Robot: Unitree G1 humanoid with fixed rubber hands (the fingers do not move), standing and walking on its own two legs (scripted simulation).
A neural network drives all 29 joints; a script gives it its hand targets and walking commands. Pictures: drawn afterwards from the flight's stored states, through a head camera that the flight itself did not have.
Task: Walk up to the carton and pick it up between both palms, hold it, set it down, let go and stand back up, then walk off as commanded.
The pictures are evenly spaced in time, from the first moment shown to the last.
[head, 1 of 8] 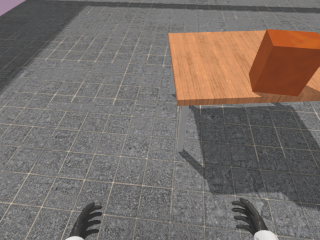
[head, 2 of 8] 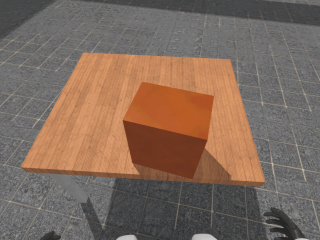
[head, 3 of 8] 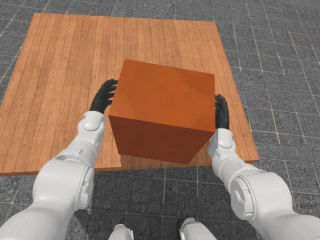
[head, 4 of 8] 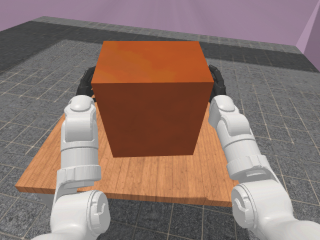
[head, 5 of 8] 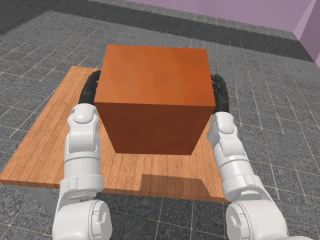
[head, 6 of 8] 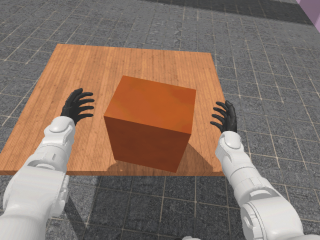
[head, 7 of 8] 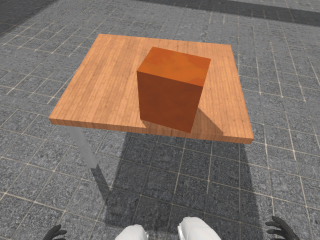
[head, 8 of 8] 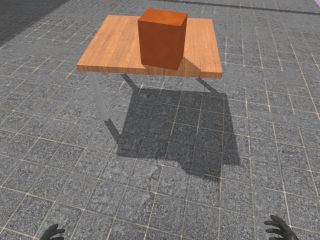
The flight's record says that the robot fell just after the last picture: no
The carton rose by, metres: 0.27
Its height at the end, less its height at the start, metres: +0.00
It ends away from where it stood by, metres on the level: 0.01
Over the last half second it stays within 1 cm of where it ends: yes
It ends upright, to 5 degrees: yes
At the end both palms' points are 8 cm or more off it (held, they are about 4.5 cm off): yes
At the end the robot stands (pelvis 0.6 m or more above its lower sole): yes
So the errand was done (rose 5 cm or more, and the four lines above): yes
